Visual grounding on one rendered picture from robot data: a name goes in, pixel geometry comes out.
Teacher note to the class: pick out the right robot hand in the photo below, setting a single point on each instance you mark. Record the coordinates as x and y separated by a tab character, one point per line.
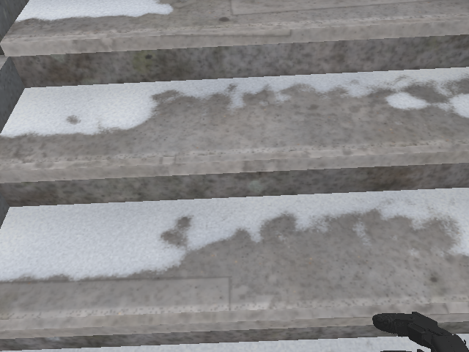
420	329

